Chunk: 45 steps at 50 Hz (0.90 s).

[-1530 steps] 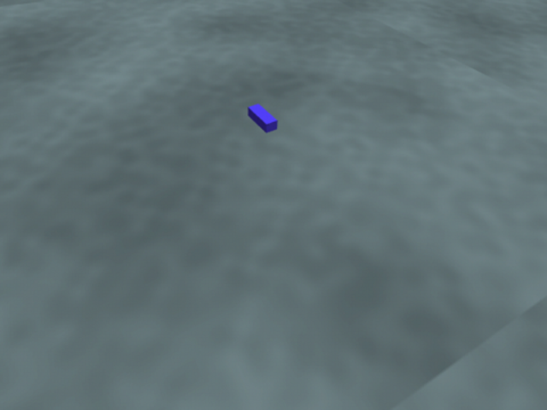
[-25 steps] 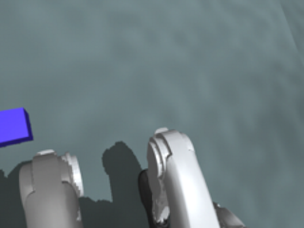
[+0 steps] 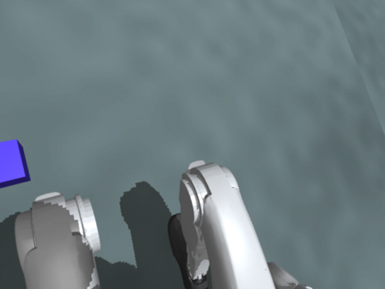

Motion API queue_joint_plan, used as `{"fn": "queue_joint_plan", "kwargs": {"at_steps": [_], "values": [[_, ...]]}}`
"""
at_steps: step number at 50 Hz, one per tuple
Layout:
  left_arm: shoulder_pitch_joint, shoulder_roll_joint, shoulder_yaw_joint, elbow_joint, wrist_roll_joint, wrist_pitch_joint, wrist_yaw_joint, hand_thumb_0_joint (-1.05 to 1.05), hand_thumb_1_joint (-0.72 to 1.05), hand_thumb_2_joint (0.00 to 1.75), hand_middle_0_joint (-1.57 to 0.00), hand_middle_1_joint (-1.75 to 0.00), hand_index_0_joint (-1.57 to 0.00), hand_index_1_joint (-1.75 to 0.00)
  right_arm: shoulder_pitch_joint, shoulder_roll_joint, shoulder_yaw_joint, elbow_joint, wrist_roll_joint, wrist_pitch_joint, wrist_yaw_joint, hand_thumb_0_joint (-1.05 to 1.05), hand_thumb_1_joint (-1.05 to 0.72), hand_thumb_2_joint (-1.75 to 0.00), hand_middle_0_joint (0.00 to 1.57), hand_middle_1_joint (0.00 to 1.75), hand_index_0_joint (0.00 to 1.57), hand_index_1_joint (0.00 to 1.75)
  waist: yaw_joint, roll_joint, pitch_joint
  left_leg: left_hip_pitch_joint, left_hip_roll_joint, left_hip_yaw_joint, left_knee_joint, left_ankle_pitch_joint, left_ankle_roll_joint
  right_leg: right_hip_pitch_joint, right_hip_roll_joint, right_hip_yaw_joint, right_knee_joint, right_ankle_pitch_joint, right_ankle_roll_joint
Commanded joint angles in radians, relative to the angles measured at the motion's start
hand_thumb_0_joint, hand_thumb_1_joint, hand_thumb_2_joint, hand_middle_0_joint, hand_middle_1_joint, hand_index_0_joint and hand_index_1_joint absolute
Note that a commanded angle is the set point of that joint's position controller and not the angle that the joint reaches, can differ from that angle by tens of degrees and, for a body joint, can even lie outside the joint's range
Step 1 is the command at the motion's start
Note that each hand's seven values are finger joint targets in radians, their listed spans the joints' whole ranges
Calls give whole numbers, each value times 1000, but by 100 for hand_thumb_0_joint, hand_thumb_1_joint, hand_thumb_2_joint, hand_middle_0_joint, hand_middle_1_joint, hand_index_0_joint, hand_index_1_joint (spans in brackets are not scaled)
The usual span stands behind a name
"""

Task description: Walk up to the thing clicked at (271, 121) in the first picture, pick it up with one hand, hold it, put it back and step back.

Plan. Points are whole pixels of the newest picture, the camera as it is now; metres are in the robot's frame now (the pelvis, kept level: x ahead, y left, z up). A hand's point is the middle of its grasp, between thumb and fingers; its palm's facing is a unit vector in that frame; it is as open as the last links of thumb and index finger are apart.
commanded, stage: open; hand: left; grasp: from above
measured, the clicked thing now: out of the picture +0.38 +0.34 -0.25
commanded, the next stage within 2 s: withdraw in 0.70 s
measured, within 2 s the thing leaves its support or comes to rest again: neither
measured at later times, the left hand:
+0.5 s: hand out of the picture +0.38 +0.34 -0.23, palm faces -0.44 -0.18 -0.88, open 13.6 cm
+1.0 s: hand out of the picture +0.39 +0.34 -0.22, palm faces -0.38 -0.17 -0.91, open 13.8 cm
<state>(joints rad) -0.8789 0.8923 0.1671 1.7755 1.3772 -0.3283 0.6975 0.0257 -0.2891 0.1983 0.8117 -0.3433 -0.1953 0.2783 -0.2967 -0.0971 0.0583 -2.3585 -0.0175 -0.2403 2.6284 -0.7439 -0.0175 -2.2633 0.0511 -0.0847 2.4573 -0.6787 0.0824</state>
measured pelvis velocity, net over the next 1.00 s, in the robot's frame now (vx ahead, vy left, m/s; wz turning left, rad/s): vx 0.00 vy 0.00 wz -0.01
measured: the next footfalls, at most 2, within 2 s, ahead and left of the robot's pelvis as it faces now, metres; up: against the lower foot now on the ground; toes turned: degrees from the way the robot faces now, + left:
none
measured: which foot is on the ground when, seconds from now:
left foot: down 0.00-1.00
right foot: down 0.00-1.00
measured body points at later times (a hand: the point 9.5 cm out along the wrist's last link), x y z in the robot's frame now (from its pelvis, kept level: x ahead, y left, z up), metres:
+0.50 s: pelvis +0.00 +0.00 +0.00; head +0.24 +0.14 +0.36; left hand +0.40 +0.34 -0.18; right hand +0.09 -0.26 -0.07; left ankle +0.06 +0.12 -0.25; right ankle +0.11 -0.14 -0.25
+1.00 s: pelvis +0.00 +0.00 +0.00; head +0.23 +0.13 +0.37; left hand +0.40 +0.34 -0.17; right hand +0.09 -0.26 -0.07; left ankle +0.06 +0.12 -0.25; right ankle +0.11 -0.14 -0.25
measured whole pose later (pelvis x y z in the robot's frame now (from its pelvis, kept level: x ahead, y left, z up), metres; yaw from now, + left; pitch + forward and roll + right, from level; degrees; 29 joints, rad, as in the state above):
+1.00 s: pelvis +0.00 +0.00 +0.00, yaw -1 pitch +27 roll -14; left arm -0.83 0.88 0.24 1.65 1.37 -0.30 0.70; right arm 0.05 -0.31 0.17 0.79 -0.33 -0.23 0.32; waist -0.29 -0.10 0.06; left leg -2.36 -0.02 -0.25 2.63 -0.75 -0.01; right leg -2.26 0.05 -0.09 2.45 -0.68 0.07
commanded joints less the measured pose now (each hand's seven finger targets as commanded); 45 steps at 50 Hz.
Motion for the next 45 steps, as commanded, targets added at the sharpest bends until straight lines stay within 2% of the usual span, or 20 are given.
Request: {"fn": "queue_joint_plan", "kwargs": {"at_steps": [1, 3, 6, 11, 14, 16, 18, 20, 21, 23, 25, 30, 31, 33, 37, 38, 39, 40, 44, 45], "values": [[-218, 234, 12, -108, -5, -8, 45, 0, -15, 89, -36, -90, -37, -89, 122, -312, -86, -16, -2, -9, -10, 0, -89, -90, 20, 30, 20, 30, -19, 417, -566, 455, 14, 127, -301, 178, 29, 276, 31, -167, -182, 201, -85], [-228, 219, -4, -129, -13, -8, 52, 0, -24, 92, -29, -92, -30, -92, 109, -316, -90, -9, -6, -17, -7, 0, -89, -90, 20, 30, 20, 30, -20, 407, -572, 438, 17, 128, -296, 164, 30, 291, 34, -160, -195, 189, -87], [-222, 225, 13, -125, -20, 1, 60, 0, -34, 94, -23, -94, -23, -94, 125, -330, -99, -7, -4, -25, -2, 0, -89, -90, 20, 30, 20, 30, -20, 418, -557, 450, 16, 122, -311, 170, 27, 271, 31, -171, -191, 193, -85], [-217, 206, -2, -128, -23, 15, 57, 0, -45, 100, -13, -102, -13, -102, 119, -335, -105, -6, -2, -32, 8, 0, -89, -90, 20, 30, 20, 30, -21, 444, -577, 473, 20, 117, -310, 200, 22, 283, 31, -169, -178, 227, -85], [-205, 239, 29, -132, -25, 21, 54, 0, -50, 105, -9, -106, -9, -106, 137, -346, -110, -8, 3, -33, 12, 0, -89, -90, 20, 30, 20, 30, -18, 460, -579, 489, 17, 116, -323, 214, 20, 284, 28, -174, -182, 237, -84], [-197, 218, 16, -124, -26, 25, 47, 0, -52, 105, -8, -107, -8, -107, 126, -341, -112, -10, 3, -35, 17, 0, -89, -90, 20, 30, 20, 30, -13, 463, -581, 492, 20, 117, -317, 229, 16, 285, 28, -172, -170, 251, -86], [-206, 229, 27, -126, -29, 25, 34, 0, -50, 103, -7, -108, -8, -107, 144, -326, -95, -14, 4, -36, 26, 0, -89, -90, 20, 30, 20, 30, -30, 453, -581, 493, 18, 121, -299, 249, 23, 303, 24, -177, -173, 274, -78], [-218, 246, 27, -147, -36, 19, 29, 0, -51, 104, -7, -106, -7, -106, 130, -342, -111, -8, 14, -35, 21, 0, -89, -90, 20, 30, 20, 30, -17, 483, -584, 497, 19, 117, -316, 230, 18, 289, 26, -171, -171, 251, -84], [-200, 263, 54, -146, -36, 16, 29, 0, -51, 104, -7, -108, -8, -107, 148, -342, -108, -17, 13, -33, 23, 0, -89, -90, 20, 30, 20, 30, -15, 491, -595, 519, 19, 112, -326, 253, 16, 295, 23, -178, -168, 268, -81], [-197, 240, 33, -146, -31, 15, 20, 0, -51, 103, -7, -107, -7, -107, 134, -335, -107, -13, 10, -30, 25, 0, -89, -90, 20, 30, 20, 30, -14, 481, -588, 500, 19, 117, -321, 233, 18, 294, 28, -176, -169, 252, -83], [-195, 233, 32, -142, -33, 9, 12, 0, -50, 102, -7, -108, -8, -106, 148, -336, -109, -23, 15, -27, 27, 0, -89, -90, 20, 30, 20, 30, -28, 483, -583, 513, 18, 117, -318, 236, 17, 287, 24, -178, -168, 257, -79], [-191, 244, 39, -145, -28, -9, 15, 0, -51, 103, -7, -106, -7, -106, 141, -330, -101, -20, 18, -16, 26, 0, -89, -90, 20, 30, 20, 30, -17, 469, -581, 493, 18, 108, -324, 231, 17, 276, 25, -183, -161, 249, -81], [-197, 232, 24, -129, -21, -10, 9, 0, -50, 102, -7, -107, -7, -106, 144, -328, -100, -24, 13, -19, 28, 0, -89, -90, 20, 30, 20, 30, -34, 462, -566, 485, 19, 120, -302, 223, 21, 286, 27, -176, -167, 250, -79], [-211, 243, 31, -136, -21, -16, 12, 0, -49, 103, -7, -108, -8, -107, 156, -337, -100, -27, 13, -19, 28, 0, -89, -90, 20, 30, 20, 30, -39, 437, -564, 480, 17, 122, -301, 217, 24, 291, 27, -177, -179, 247, -78], [-187, 258, 38, -140, -15, -17, 30, 0, -50, 101, -7, -106, -7, -105, 149, -339, -99, -18, 10, -19, 21, 0, -89, -90, 20, 30, 20, 30, -22, 442, -590, 476, 20, 123, -306, 220, 24, 312, 34, -167, -191, 242, -85], [-183, 249, 33, -129, -18, -15, 32, 0, -49, 101, -7, -106, -7, -105, 144, -335, -99, -23, 13, -20, 21, 0, -89, -90, 20, 30, 20, 30, -23, 433, -568, 460, 20, 124, -302, 203, 24, 298, 34, -168, -189, 228, -85], [-211, 214, 0, -136, -25, -13, 28, 0, -47, 101, -7, -107, -8, -106, 130, -349, -109, -31, 13, -30, 22, 0, -88, -90, 20, 30, 20, 30, -34, 435, -540, 462, 17, 123, -306, 189, 24, 264, 27, -177, -179, 212, -80], [-202, 249, 25, -141, -21, -10, 34, 0, -46, 104, -8, -109, -8, -108, 130, -333, -96, -15, 11, -27, 22, 0, -88, -90, 20, 30, 20, 30, -18, 444, -554, 467, 20, 110, -321, 188, 23, 264, 31, -181, -181, 199, -83], [-216, 265, 33, -155, -10, 1, 37, 0, -48, 96, -7, -104, -9, -101, 129, -345, -101, -31, 10, -34, 26, 0, -90, -90, 20, 30, 20, 30, -19, 468, -550, 494, 20, 105, -327, 187, 17, 240, 23, -182, -160, 203, -81], [-214, 282, 60, -196, -13, 6, 45, 0, -49, 98, -7, -104, -8, -102, 138, -353, -116, -23, 12, -33, 25, 0, -90, -90, 20, 30, 20, 30, -2, 506, -598, 519, 21, 109, -336, 204, 14, 266, 29, -175, -166, 216, -85]]}}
